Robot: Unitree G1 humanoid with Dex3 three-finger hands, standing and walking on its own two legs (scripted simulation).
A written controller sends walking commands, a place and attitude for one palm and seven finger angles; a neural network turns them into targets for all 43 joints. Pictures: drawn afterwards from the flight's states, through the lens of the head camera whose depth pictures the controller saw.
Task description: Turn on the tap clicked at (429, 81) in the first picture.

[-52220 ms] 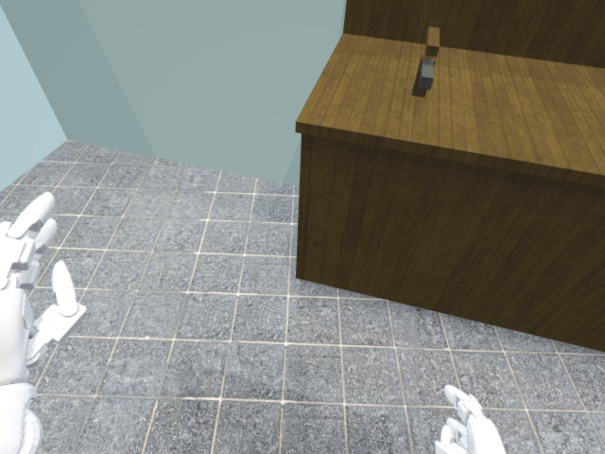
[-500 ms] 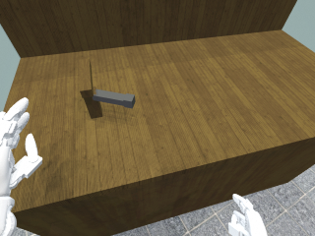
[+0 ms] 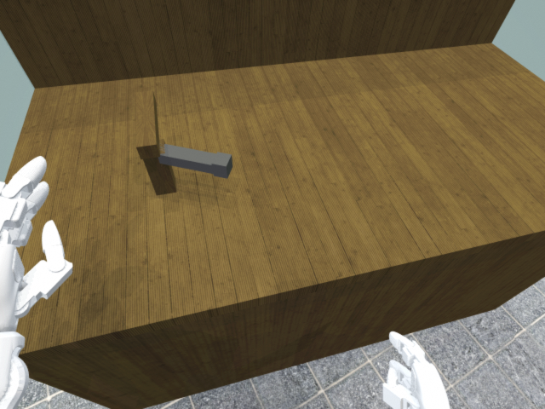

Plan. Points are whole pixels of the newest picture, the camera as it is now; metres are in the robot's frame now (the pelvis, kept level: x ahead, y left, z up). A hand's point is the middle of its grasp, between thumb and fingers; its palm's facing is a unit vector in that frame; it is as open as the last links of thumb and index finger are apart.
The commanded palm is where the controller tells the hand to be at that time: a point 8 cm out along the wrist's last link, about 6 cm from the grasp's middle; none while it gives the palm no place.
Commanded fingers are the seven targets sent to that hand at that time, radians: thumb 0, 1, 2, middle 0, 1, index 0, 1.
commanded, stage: come to a stop and stand still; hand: left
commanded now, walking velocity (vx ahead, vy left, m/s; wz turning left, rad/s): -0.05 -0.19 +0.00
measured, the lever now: (222, 165) +0.45 +0.13 +0.09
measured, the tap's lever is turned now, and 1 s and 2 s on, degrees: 62 62 62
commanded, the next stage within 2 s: look again from close up in 1.18 s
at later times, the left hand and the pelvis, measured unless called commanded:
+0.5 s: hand (88, 267) +0.23 +0.23 +0.15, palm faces +0.36 -0.84 -0.41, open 7.4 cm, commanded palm +0.17 +0.26 +0.17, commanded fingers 0.00 0.90 0.90 -0.20 -0.30 -0.20 -0.30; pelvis +0.01 -0.02 -0.01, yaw +0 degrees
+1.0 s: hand (29, 274) +0.21 +0.28 +0.15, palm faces +0.37 -0.84 -0.39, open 7.4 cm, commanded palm +0.16 +0.31 +0.17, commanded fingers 0.00 0.90 0.90 -0.20 -0.30 -0.20 -0.30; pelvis +0.00 +0.03 +0.00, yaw +1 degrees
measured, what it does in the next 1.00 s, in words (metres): stands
